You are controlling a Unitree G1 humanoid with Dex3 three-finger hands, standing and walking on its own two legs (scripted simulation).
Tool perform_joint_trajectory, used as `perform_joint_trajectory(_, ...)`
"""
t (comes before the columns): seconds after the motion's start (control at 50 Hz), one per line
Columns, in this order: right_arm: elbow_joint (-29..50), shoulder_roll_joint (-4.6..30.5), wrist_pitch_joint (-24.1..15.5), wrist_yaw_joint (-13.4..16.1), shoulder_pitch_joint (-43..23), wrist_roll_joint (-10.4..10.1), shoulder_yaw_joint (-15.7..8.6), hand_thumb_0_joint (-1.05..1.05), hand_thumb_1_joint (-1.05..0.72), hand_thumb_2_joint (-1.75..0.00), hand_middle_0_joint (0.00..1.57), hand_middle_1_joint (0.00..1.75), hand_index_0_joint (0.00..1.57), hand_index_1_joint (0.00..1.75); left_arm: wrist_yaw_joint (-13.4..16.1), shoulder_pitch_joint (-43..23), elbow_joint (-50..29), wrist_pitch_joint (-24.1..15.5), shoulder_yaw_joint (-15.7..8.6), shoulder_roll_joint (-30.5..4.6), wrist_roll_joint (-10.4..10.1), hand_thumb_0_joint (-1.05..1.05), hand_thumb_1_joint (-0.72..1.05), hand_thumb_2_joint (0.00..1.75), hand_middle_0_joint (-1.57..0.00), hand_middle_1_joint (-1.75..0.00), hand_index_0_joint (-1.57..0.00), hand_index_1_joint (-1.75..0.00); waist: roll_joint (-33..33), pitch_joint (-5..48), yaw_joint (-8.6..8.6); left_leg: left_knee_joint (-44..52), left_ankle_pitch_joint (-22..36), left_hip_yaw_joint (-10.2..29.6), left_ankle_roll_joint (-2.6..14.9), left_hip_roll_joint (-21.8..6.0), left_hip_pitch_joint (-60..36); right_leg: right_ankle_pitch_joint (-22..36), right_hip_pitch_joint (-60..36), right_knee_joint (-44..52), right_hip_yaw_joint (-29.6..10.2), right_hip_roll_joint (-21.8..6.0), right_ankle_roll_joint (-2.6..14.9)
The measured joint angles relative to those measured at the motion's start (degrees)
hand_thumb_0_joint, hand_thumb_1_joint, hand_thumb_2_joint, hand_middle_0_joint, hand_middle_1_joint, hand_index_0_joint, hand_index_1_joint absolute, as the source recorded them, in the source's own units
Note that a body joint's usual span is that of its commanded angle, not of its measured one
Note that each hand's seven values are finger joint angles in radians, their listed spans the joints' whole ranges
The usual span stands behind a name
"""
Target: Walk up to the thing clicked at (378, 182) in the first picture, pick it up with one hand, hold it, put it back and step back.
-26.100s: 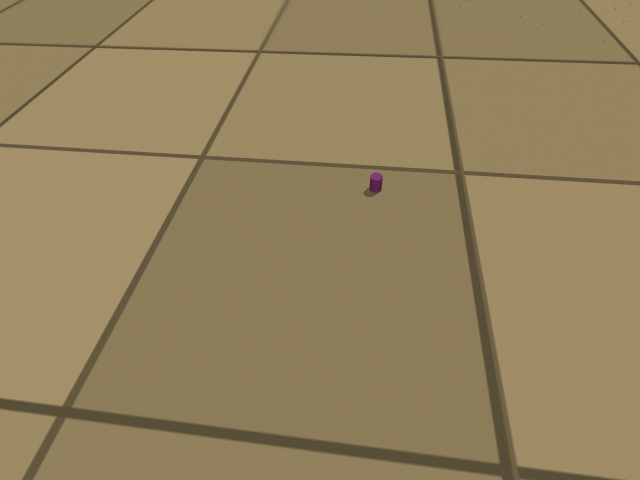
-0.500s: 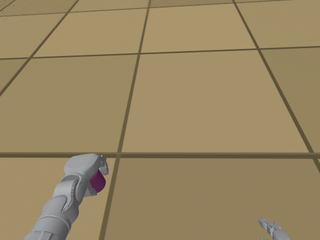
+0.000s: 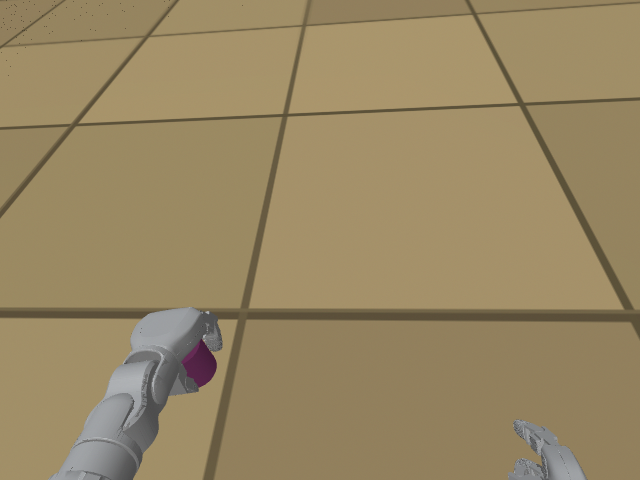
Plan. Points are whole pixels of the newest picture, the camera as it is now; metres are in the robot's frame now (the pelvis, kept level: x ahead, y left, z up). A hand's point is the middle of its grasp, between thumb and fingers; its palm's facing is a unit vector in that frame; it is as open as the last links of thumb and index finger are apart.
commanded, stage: hold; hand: left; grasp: from above
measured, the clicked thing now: (189, 358) +0.31 +0.22 -0.05
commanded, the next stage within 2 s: crouch in 0.80 s
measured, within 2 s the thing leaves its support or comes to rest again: neither
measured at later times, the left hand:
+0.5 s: hand (182, 358) +0.30 +0.22 -0.02, palm faces -0.43 -0.07 -0.90, open 8.0 cm
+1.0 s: hand (184, 352) +0.31 +0.22 -0.02, palm faces -0.43 -0.07 -0.90, open 8.0 cm
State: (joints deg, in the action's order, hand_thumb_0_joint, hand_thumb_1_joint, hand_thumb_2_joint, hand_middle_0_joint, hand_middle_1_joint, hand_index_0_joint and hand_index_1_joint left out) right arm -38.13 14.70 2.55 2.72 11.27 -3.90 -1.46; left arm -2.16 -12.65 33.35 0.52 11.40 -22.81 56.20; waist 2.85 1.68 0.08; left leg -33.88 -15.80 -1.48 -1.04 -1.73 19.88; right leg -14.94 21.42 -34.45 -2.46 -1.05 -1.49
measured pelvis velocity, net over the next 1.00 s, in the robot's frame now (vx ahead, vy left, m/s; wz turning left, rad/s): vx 0.02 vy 0.00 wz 0.00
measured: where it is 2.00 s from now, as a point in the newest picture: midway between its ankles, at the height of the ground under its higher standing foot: outside the picture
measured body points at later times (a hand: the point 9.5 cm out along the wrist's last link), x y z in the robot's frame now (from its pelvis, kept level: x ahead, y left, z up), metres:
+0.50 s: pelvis +0.01 +0.00 +0.01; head +0.02 -0.02 +0.46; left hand +0.32 +0.22 +0.03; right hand +0.16 -0.25 -0.11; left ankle +0.02 +0.13 -0.73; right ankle +0.03 -0.14 -0.73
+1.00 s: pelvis +0.02 +0.00 +0.01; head +0.03 -0.03 +0.46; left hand +0.33 +0.22 +0.03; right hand +0.17 -0.25 -0.11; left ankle +0.02 +0.13 -0.73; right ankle +0.03 -0.14 -0.73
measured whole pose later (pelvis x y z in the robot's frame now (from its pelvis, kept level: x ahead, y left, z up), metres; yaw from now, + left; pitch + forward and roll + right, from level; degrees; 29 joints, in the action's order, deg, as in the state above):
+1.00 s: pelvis +0.02 +0.00 +0.01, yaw +0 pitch +1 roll +0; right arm -37.8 14.3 4.4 3.1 10.9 -4.4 -1.5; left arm -3.3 -12.2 32.2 0.8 11.9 -22.7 55.9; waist 3.2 0.8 -0.4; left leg -28.5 -14.7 -1.6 -1.1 -1.7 14.9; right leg -14.0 16.6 -29.4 -2.4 -1.1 -1.4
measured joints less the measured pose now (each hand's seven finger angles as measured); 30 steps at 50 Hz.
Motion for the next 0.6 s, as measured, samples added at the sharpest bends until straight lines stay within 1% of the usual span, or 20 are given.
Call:
perform_joint_trajectory(0.24,0.24,-0.30,-0.11,0.30,-0.51,-0.26,0.39,0.01,-0.92,-0.90,0.20,0.30,0.20,0.30,-1.65,0.79,-2.27,0.25,0.21,-0.42,-0.66,-0.01,0.19,0.47,-0.76,-0.70,-0.83,-0.67,0.40,-0.64,-0.38,1.99,0.73,-0.16,0.06,0.07,-1.96,0.69,-1.86,1.85,-0.12,-0.07,-0.05)
perform_joint_trajectory(0.3,0.07,-0.41,-0.10,0.38,-0.62,-0.30,0.51,0.01,-0.92,-0.90,0.20,0.30,0.20,0.30,-1.72,0.73,-2.37,0.22,0.59,-0.38,-0.73,-0.01,0.18,0.48,-0.76,-0.70,-0.83,-0.67,0.39,-0.68,-0.47,2.46,0.83,-0.13,0.07,0.12,-2.51,0.76,-2.41,2.29,-0.07,-0.12,-0.05)
perform_joint_trajectory(0.42,0.22,-0.59,0.04,0.37,-0.79,-0.36,0.72,0.01,-0.92,-0.90,0.20,0.30,0.20,0.30,-1.53,0.16,-1.67,0.36,0.35,-0.27,-0.43,-0.01,0.18,0.49,-0.76,-0.70,-0.83,-0.67,0.13,-0.76,-0.50,3.09,0.96,-0.10,0.06,0.11,-2.96,0.87,-2.88,2.93,-0.02,-0.12,-0.04)
perform_joint_trajectory(0.6,0.06,-0.48,0.52,0.39,-0.84,-0.41,0.44,0.01,-0.92,-0.90,0.20,0.30,0.20,0.30,-1.44,0.30,-1.60,0.47,0.84,-0.01,-0.11,-0.01,0.17,0.50,-0.76,-0.71,-0.83,-0.67,0.17,-0.98,-0.56,4.03,1.04,-0.13,0.08,0.15,-3.77,0.95,-3.69,3.87,-0.01,-0.16,-0.05)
